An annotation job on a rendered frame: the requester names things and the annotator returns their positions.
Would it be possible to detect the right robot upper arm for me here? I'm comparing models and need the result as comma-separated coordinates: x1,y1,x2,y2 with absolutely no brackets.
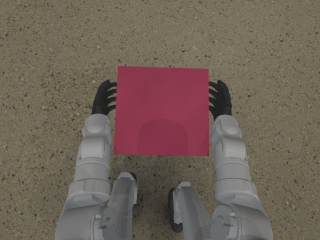
210,202,273,240

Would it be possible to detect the right robot hand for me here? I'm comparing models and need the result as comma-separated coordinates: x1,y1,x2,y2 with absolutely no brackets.
208,80,232,121

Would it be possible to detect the right robot forearm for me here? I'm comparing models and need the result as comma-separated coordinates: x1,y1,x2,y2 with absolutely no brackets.
210,114,273,236

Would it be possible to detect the left robot forearm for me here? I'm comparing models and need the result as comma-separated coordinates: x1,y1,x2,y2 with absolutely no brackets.
55,113,113,240

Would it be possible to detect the left robot upper arm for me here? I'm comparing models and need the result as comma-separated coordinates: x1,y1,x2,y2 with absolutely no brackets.
55,204,116,240

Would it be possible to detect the left robot hand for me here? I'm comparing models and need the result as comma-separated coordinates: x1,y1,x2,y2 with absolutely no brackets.
91,79,117,116

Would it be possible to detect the carton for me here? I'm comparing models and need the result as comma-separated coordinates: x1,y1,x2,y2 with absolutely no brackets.
113,66,209,156

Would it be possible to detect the left robot foot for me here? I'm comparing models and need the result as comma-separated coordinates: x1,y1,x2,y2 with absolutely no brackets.
129,172,137,210

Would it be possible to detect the right robot shin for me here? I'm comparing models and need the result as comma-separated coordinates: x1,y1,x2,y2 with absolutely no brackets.
173,181,197,224

